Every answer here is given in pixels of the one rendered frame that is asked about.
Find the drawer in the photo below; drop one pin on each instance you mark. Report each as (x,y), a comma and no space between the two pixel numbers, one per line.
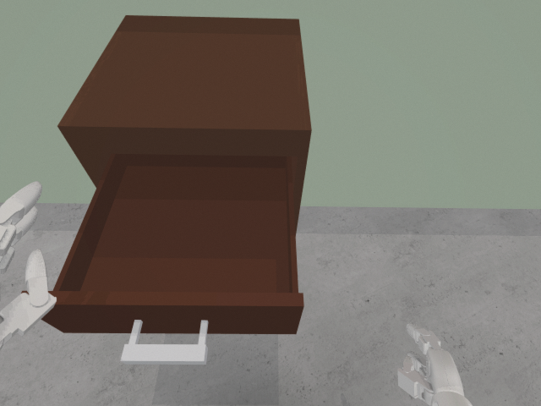
(174,240)

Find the cabinet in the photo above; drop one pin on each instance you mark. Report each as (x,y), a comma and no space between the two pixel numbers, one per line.
(174,85)

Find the robot right hand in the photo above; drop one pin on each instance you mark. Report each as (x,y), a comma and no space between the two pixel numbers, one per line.
(436,373)

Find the handle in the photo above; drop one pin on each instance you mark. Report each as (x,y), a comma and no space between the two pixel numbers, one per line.
(165,354)

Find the robot left hand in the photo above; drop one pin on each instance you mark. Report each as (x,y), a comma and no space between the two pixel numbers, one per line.
(17,215)

